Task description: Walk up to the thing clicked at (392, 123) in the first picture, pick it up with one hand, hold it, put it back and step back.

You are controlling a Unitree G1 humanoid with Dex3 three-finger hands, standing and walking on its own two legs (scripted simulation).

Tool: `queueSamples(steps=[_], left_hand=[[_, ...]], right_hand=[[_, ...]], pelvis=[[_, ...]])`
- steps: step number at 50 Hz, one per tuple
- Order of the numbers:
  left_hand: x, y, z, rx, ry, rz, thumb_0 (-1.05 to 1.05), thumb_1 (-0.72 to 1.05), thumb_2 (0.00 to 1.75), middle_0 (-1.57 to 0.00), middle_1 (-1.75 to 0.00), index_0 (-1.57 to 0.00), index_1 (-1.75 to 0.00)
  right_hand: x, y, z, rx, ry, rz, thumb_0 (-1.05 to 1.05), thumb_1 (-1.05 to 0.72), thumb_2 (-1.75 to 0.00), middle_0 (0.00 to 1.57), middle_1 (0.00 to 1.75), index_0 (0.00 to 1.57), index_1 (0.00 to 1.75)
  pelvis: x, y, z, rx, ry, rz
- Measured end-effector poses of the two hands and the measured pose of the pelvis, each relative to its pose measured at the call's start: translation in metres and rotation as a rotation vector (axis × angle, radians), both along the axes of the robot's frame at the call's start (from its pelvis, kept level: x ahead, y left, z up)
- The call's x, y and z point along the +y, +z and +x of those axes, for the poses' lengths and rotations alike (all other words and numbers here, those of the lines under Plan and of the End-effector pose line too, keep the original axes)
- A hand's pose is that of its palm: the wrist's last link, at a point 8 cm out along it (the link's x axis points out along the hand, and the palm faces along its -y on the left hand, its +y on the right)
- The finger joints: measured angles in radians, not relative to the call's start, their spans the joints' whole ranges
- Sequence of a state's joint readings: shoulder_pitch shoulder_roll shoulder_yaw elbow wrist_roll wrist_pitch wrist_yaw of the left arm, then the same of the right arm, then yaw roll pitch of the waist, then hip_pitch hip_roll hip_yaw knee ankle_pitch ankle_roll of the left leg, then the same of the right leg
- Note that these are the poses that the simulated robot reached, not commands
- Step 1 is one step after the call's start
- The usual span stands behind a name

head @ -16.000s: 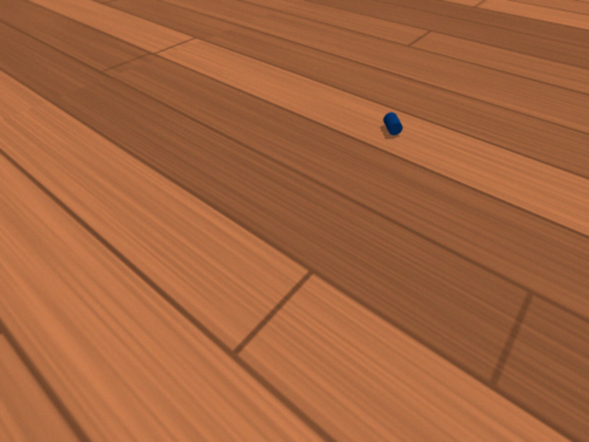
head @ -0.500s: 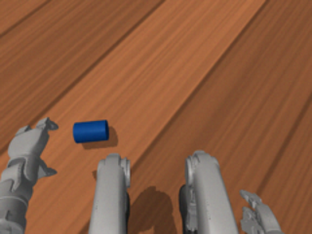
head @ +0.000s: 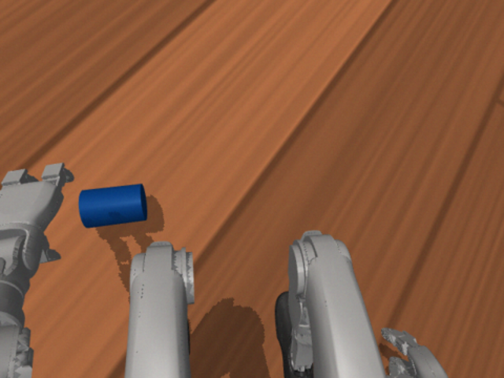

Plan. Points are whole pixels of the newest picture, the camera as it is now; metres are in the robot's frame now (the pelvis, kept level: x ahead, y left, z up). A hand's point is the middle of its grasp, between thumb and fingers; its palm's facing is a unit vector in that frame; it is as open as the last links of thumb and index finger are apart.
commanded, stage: rise first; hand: left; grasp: from above
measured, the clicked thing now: (115, 205) +0.44 +0.27 -0.32
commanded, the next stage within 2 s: approach in 0.84 s
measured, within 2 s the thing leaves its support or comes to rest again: neither
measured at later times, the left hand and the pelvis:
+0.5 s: hand (61, 216) +0.39 +0.32 -0.19, palm faces -0.43 -0.09 -0.90, open 13.9 cm; pelvis +0.01 +0.00 -0.02, yaw +0 degrees
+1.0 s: hand (70, 214) +0.40 +0.31 -0.20, palm faces -0.44 -0.10 -0.89, open 13.9 cm; pelvis +0.01 +0.00 -0.03, yaw +0 degrees
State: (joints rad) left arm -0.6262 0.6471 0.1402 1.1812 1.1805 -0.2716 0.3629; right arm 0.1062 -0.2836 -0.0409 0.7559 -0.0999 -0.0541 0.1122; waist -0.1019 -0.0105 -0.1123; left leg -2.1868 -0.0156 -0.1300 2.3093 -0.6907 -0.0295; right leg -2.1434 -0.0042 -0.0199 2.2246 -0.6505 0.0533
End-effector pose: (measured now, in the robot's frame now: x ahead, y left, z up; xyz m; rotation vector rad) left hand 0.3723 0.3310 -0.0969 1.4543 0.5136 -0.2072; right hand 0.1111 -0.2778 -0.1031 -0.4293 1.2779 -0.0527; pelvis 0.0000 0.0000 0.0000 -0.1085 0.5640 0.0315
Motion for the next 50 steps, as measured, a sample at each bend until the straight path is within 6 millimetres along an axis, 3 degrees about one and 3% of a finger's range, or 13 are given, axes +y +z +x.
queueSamples(steps=[16, 50], left_hand=[[-0.004, -0.024, 0.015, -0.010, -0.033, 0.031, 0.00, -0.47, 0.97, -0.14, -0.94, -0.13, -0.94], [-0.014, -0.050, 0.029, -0.001, -0.022, 0.018, 0.00, -0.48, 0.97, -0.14, -0.98, -0.13, -0.98]], right_hand=[[0.009, -0.020, 0.002, 0.035, 0.013, 0.023, 0.01, -0.90, -0.90, 0.21, 0.30, 0.20, 0.30], [0.001, -0.031, -0.017, 0.084, 0.006, 0.013, 0.01, -0.91, -0.90, 0.20, 0.30, 0.20, 0.30]], pelvis=[[0.001, -0.015, 0.007, 0.017, -0.002, -0.001], [-0.001, -0.032, 0.009, 0.015, -0.007, -0.002]])
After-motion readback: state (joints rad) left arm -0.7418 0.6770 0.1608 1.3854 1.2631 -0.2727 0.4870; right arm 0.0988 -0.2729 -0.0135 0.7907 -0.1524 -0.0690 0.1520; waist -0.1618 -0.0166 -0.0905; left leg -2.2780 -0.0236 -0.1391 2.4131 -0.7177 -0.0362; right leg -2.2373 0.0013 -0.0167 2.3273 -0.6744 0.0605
